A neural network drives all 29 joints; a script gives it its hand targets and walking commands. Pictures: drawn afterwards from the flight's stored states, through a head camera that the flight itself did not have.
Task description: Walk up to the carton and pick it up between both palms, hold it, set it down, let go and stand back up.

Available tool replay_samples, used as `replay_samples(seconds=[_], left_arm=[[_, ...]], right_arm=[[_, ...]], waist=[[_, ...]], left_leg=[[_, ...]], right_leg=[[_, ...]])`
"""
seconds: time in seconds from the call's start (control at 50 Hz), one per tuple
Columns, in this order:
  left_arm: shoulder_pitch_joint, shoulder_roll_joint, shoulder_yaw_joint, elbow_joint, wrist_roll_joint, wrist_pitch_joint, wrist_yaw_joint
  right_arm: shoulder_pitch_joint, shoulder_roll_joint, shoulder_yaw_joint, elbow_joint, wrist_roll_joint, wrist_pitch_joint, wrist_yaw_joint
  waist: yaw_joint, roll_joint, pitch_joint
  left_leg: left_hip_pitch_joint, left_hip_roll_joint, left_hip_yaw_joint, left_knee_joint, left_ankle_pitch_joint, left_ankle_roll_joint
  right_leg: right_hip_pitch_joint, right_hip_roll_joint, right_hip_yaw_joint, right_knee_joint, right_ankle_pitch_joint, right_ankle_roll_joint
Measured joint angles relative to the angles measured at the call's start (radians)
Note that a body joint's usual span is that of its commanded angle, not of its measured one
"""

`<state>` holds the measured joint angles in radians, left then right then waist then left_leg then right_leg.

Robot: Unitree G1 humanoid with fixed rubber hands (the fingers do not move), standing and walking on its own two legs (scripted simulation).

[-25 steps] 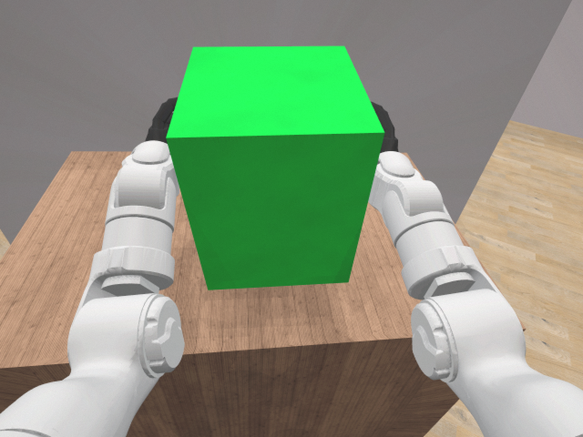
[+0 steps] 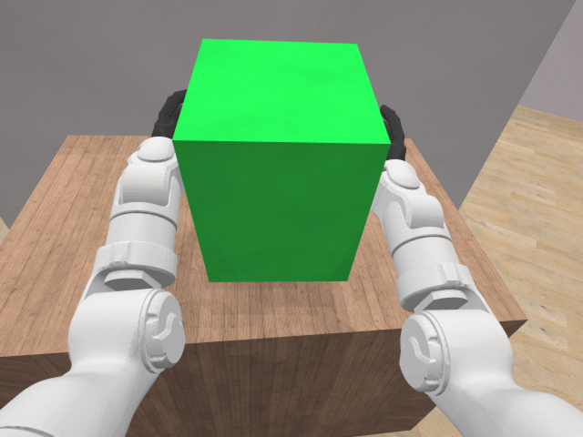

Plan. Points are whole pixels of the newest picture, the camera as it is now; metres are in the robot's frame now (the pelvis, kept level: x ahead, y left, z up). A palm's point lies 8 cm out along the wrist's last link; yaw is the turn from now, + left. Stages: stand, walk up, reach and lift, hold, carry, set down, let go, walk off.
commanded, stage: set down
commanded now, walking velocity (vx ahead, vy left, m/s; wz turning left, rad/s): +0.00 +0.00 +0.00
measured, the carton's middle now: (279, 168) +0.41 +0.01 +0.19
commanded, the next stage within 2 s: none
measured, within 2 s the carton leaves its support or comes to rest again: neither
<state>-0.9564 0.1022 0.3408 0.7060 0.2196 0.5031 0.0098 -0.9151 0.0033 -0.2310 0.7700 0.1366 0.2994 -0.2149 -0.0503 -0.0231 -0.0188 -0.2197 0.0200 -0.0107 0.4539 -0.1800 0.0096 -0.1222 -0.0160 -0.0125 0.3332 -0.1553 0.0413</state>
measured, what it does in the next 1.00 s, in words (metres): stands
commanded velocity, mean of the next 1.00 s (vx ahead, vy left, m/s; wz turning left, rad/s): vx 0.00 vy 0.00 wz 0.00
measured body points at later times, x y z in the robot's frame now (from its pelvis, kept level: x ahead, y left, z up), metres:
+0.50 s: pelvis +0.00 +0.01 +0.00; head -0.02 +0.04 +0.45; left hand +0.44 +0.17 +0.18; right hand +0.41 -0.12 +0.17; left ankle +0.04 +0.11 -0.74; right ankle +0.02 -0.15 -0.74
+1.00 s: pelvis +0.01 +0.01 +0.00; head +0.00 +0.04 +0.45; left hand +0.46 +0.17 +0.15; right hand +0.41 -0.13 +0.14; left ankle +0.04 +0.11 -0.74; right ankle +0.02 -0.15 -0.74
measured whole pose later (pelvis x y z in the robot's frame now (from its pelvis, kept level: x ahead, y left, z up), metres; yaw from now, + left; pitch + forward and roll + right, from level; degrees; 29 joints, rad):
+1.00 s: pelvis +0.01 +0.01 +0.00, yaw +0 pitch -2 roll -2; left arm -0.94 0.13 0.34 0.96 0.22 0.23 -0.04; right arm -0.76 0.13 -0.36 0.77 -0.05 0.11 -0.21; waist -0.05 -0.04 0.01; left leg -0.22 0.00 -0.01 0.45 -0.19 0.02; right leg -0.12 -0.03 -0.01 0.33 -0.17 0.06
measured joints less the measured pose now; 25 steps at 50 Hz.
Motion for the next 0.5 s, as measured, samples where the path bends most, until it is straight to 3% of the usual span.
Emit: replay_samples(seconds=[0.28, 0.5], left_arm=[[0.054, 0.000, -0.003, 0.001, 0.000, -0.069, -0.022], [0.012, 0.004, -0.003, 0.107, -0.001, -0.134, -0.022]], right_arm=[[0.083, 0.007, 0.085, 0.000, -0.010, -0.089, -0.023], [0.087, 0.053, -0.048, 0.000, -0.062, -0.109, 0.001]], waist=[[0.000, -0.007, 0.004], [0.000, -0.013, 0.010]], left_leg=[[0.000, -0.016, 0.001, 0.000, -0.007, 0.007], [0.001, -0.016, 0.001, 0.000, -0.004, 0.011]], right_leg=[[0.005, -0.016, 0.000, -0.006, -0.007, 0.011], [0.005, -0.016, 0.000, -0.006, -0.004, 0.012]])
